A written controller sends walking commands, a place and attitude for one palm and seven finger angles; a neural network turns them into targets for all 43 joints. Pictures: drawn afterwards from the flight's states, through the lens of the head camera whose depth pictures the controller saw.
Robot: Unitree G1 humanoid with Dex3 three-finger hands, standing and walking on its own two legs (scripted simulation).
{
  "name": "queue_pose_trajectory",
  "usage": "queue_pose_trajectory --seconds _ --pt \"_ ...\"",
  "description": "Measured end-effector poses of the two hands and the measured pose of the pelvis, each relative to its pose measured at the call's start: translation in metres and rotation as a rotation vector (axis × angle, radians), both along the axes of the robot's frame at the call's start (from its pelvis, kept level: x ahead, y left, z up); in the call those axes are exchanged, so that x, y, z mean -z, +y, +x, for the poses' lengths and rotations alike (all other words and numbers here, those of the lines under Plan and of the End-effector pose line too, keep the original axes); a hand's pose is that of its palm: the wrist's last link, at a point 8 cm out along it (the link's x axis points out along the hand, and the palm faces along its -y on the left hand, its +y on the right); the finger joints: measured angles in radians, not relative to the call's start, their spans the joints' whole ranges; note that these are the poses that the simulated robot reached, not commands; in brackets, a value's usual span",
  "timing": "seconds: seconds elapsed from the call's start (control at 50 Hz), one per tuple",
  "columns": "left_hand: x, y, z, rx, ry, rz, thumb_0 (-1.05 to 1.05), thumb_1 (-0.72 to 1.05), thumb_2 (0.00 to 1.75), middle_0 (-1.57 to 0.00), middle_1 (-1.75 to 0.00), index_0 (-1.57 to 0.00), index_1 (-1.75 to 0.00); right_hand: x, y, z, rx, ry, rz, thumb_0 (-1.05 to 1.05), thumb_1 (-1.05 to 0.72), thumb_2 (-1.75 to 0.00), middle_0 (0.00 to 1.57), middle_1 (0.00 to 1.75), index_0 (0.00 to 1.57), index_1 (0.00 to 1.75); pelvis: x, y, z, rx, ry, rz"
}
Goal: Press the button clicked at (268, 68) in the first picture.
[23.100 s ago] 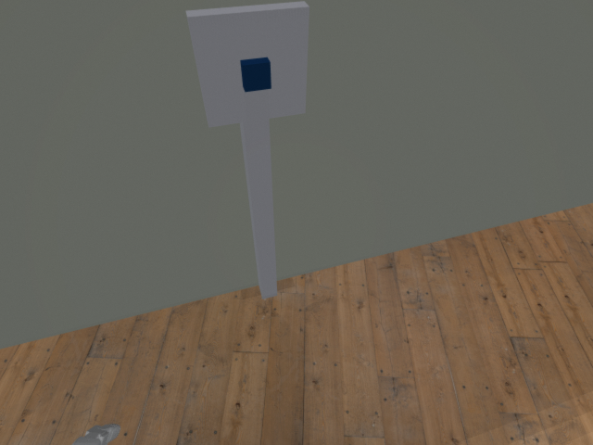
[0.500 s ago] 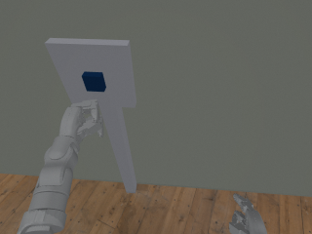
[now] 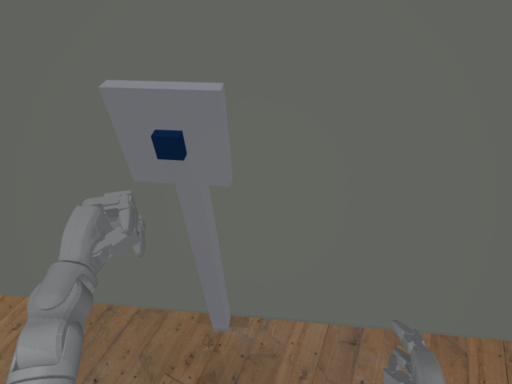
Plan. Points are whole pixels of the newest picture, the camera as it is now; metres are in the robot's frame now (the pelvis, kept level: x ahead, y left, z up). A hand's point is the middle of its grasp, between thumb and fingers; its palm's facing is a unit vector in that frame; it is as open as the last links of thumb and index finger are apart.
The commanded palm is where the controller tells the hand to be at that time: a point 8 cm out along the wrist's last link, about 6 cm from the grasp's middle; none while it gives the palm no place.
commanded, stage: draw the hand back to the body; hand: left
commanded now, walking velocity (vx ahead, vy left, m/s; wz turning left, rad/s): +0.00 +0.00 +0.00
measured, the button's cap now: (170, 144) +0.49 +0.21 +0.15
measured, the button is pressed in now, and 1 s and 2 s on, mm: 0 0 0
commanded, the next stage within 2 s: step back with the hand held close in 0.96 s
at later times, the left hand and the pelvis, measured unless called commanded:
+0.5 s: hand (82, 253) +0.22 +0.24 +0.17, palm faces +0.35 -0.88 -0.32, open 3.1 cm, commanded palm +0.17 +0.28 +0.18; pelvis +0.01 +0.02 +0.01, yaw -1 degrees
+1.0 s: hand (66, 263) +0.21 +0.25 +0.17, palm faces +0.41 -0.84 -0.35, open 3.1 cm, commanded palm +0.15 +0.29 +0.19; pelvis +0.02 +0.01 +0.01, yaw -1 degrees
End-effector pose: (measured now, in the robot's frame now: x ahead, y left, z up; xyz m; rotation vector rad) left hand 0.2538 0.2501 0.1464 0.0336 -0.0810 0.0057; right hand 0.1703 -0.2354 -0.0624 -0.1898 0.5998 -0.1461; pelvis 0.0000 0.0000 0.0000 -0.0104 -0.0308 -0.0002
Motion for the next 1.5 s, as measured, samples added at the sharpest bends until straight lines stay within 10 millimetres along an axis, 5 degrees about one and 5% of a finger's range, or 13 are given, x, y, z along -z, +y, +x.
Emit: queue_pose_trajectory --seconds 0.34,0.76,0.9,1.18,1.3,1.5 --pt "-0.023 0.024 -0.057 -0.328 -0.088 0.272 0.02 0.90 0.90 -1.31 -1.50 -1.31 -1.50 0.004 0.033 0.003 -0.076 0.084 0.005 0.02 -0.90 -0.90 0.20 0.30 0.20 0.30 -0.012 0.011 0.005 0.014 -0.051 0.001" --pt "-0.047 0.041 -0.093 -0.399 -0.116 0.395 0.02 0.90 0.90 -1.31 -1.50 -1.31 -1.50 -0.006 0.032 0.030 -0.067 0.043 0.002 0.02 -0.90 -0.90 0.20 0.30 0.20 0.30 -0.013 0.015 0.024 0.022 -0.053 0.001" --pt "-0.038 0.041 -0.091 -0.424 -0.089 0.364 0.02 0.90 0.90 -1.31 -1.50 -1.31 -1.50 -0.005 0.033 0.033 -0.080 0.053 -0.001 0.02 -0.90 -0.90 0.20 0.30 0.20 0.30 -0.013 0.012 0.022 0.016 -0.054 0.002" --pt "-0.052 0.040 -0.085 -0.395 -0.135 0.431 0.02 0.89 0.90 -1.31 -1.50 -1.31 -1.50 0.001 0.026 0.020 -0.056 0.089 0.013 0.02 -0.90 -0.90 0.20 0.30 0.20 0.30 -0.013 0.009 0.019 0.017 -0.026 -0.009" --pt "-0.036 0.038 -0.081 -0.323 -0.045 0.456 0.02 0.90 0.90 -1.31 -1.50 -1.31 -1.50 0.005 0.015 0.005 0.005 0.157 -0.002 0.02 -0.90 -0.90 0.20 0.30 0.20 0.30 -0.013 0.016 0.010 0.029 0.022 -0.011" --pt "-0.046 0.045 -0.103 -0.250 -0.108 0.516 0.02 0.89 0.90 -1.31 -1.50 -1.31 -1.50 -0.002 0.012 -0.028 0.074 0.177 -0.037 0.02 -0.90 -0.90 0.20 0.30 0.20 0.30 -0.009 0.024 -0.016 0.039 0.035 -0.011"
